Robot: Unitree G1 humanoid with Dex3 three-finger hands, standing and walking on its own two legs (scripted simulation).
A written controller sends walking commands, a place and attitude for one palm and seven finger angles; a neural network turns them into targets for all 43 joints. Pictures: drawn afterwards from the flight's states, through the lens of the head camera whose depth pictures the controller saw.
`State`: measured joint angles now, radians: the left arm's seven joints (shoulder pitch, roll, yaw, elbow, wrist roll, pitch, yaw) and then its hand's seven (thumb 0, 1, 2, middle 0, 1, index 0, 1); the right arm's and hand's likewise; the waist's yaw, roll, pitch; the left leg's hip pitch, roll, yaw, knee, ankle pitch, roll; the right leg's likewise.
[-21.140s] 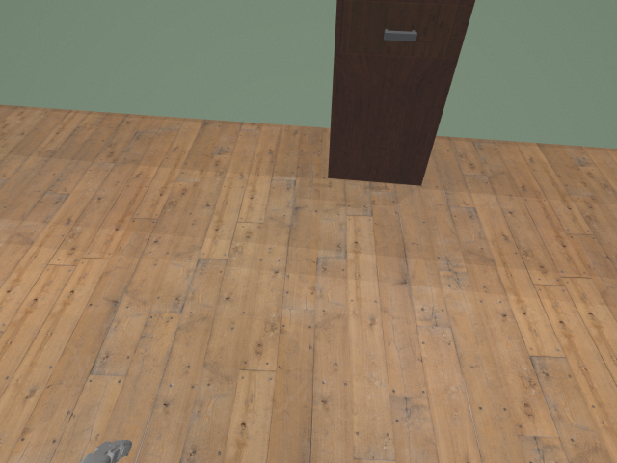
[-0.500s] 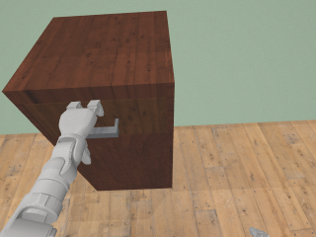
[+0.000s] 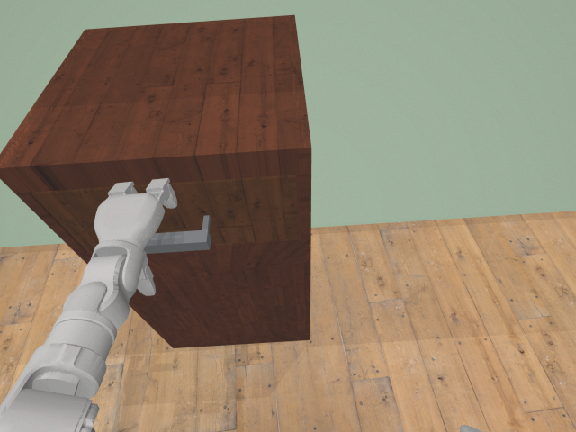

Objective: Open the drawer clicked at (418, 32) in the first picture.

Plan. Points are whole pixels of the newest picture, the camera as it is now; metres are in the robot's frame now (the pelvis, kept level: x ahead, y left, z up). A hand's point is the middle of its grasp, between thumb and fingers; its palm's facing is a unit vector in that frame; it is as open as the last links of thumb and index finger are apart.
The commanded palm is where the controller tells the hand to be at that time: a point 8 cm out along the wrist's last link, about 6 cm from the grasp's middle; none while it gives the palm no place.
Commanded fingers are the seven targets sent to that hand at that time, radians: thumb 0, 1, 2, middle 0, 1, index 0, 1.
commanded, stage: move the hooked fingers above the handle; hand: left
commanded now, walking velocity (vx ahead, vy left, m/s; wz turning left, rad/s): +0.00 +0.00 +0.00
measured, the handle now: (177, 232) +0.44 +0.23 -0.03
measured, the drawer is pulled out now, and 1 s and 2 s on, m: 0.00 0.00 0.00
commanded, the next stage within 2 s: lower the fingers behind the handle in 0.44 s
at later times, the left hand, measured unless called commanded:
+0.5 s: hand (152, 235) +0.39 +0.24 +0.03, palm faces -0.02 -0.02 -1.00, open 13.6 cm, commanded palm +0.38 +0.25 +0.09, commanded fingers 0.00 -0.50 0.30 -0.30 -1.20 -0.30 -1.20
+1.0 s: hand (150, 248) +0.39 +0.25 +0.00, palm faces -0.08 -0.03 -1.00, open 13.8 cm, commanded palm +0.37 +0.25 +0.06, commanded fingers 0.00 -0.50 0.30 -0.30 -1.20 -0.30 -1.20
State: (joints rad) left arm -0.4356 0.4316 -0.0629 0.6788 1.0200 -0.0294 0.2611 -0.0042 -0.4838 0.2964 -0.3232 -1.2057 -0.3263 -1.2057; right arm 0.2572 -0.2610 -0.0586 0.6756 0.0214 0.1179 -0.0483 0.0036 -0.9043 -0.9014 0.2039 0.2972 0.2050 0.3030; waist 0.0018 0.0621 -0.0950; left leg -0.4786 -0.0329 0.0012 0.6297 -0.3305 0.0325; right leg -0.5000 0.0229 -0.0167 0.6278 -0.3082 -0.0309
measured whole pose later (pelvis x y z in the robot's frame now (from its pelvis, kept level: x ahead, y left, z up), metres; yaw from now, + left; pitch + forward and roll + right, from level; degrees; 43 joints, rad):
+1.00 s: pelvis -0.01 +0.00 -0.01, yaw +0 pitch +13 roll +0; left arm -0.50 0.45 -0.03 0.84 1.06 -0.09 0.32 0.00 -0.48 0.30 -0.33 -1.21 -0.33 -1.21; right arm 0.27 -0.26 -0.06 0.68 0.01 0.11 -0.06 0.00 -0.90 -0.90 0.20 0.30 0.21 0.30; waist -0.02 0.05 -0.11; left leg -0.58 -0.03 0.00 0.69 -0.34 0.03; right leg -0.60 0.03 -0.02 0.68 -0.31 -0.03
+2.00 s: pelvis -0.04 +0.01 -0.04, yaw +0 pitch +19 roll -2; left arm -0.60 0.47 -0.01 0.97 1.09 -0.12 0.43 0.00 -0.48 0.30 -0.33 -1.21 -0.30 -1.22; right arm 0.33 -0.25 -0.04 0.70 -0.02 0.08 -0.05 0.00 -0.90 -0.90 0.20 0.30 0.21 0.30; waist -0.06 0.05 -0.16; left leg -0.89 -0.03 0.00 0.96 -0.41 0.05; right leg -0.88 0.02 -0.03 0.91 -0.36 -0.02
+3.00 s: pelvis +0.00 +0.01 -0.03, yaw -1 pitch +18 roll -1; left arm -0.44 0.41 0.00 0.84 1.08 -0.09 0.44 -0.01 0.69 0.83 -0.39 -1.34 -0.39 -1.35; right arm 0.25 -0.25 -0.05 0.70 -0.02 0.14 -0.04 0.00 -0.90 -0.90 0.21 0.30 0.21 0.30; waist -0.03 0.05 -0.15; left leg -0.74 -0.02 0.00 0.87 -0.44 0.04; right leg -0.75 0.03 -0.02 0.83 -0.39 -0.02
